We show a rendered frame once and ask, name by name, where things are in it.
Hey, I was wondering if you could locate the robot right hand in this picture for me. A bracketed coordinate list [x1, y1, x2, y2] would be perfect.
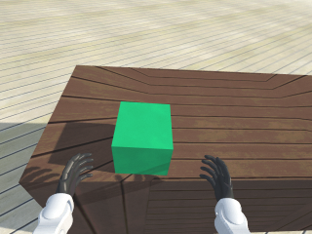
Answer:
[199, 155, 234, 201]

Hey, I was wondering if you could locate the right robot forearm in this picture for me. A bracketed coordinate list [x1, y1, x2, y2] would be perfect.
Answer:
[214, 198, 252, 234]

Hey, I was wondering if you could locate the robot left hand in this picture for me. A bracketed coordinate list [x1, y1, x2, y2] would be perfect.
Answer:
[55, 153, 94, 198]

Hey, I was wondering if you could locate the left robot forearm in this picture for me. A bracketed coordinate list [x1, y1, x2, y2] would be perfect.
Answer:
[32, 193, 74, 234]

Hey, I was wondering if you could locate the carton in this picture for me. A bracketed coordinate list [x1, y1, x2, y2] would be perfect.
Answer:
[111, 101, 174, 176]

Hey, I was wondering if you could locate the pedestal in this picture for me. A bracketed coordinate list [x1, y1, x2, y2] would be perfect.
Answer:
[19, 64, 312, 234]

